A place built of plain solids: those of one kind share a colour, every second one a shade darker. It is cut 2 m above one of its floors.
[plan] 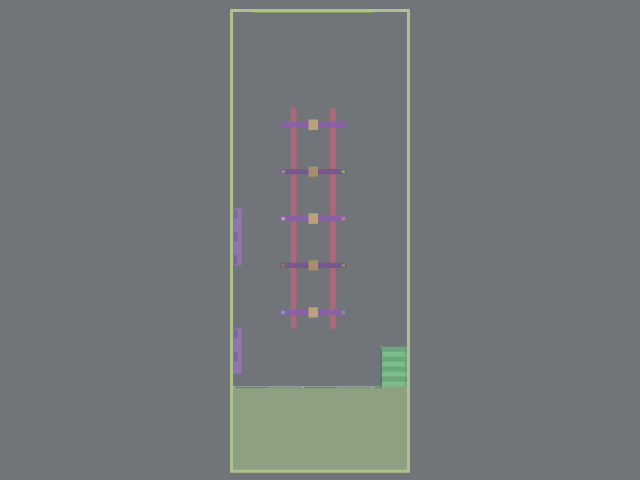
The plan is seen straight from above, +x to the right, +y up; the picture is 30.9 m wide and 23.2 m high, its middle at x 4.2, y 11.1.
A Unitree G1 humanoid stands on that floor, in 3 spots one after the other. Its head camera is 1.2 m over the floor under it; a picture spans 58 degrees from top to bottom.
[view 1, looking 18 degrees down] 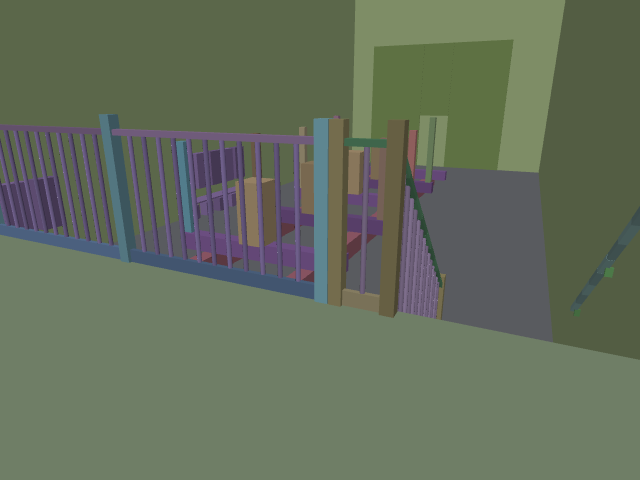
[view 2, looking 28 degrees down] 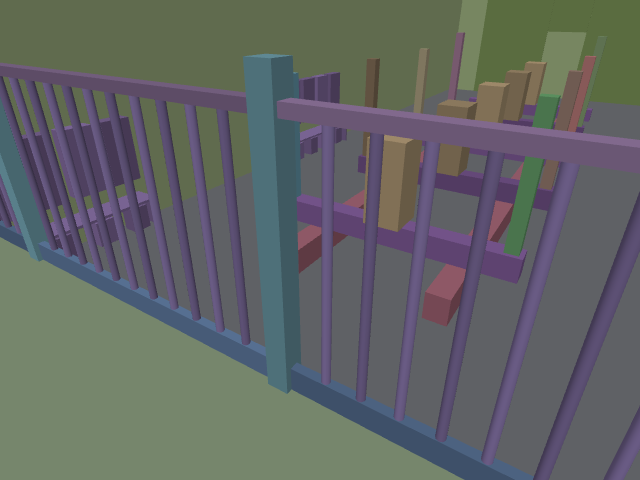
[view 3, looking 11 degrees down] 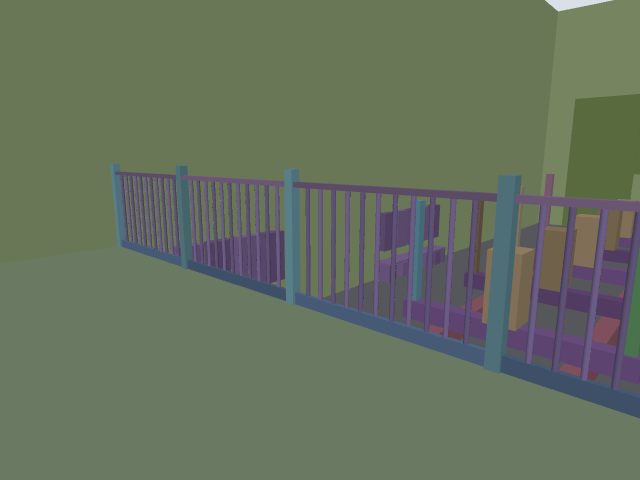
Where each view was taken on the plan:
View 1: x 7.76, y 1.73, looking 115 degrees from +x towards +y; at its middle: guard_newel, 2.56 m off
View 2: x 5.80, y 3.08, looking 123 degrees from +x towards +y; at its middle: beam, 5.69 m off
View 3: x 5.90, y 1.61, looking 133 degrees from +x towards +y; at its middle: guard_bal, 3.28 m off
